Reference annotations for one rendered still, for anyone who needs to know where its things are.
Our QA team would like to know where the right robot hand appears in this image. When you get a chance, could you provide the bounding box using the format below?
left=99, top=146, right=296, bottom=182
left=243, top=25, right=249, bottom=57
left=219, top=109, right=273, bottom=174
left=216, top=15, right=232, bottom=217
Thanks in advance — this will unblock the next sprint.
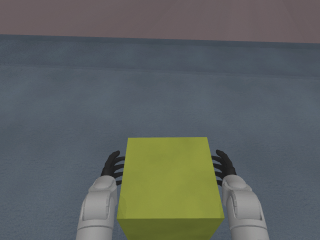
left=211, top=149, right=237, bottom=186

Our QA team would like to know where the right robot forearm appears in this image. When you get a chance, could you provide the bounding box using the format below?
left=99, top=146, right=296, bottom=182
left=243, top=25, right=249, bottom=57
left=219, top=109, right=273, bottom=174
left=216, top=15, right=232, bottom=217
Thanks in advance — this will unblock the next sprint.
left=221, top=174, right=270, bottom=240

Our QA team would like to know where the left robot hand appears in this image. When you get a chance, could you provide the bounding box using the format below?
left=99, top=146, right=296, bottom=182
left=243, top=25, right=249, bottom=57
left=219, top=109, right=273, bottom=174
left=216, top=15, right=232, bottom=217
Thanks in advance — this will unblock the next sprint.
left=101, top=150, right=125, bottom=186

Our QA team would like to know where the carton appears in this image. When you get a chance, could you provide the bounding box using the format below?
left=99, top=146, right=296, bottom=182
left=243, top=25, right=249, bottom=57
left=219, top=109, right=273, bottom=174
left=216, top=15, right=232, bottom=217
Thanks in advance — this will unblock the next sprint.
left=116, top=137, right=225, bottom=240

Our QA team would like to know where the left robot forearm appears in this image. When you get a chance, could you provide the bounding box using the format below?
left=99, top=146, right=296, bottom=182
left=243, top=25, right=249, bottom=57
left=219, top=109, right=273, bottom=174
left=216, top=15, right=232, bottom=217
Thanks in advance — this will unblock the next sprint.
left=75, top=175, right=118, bottom=240

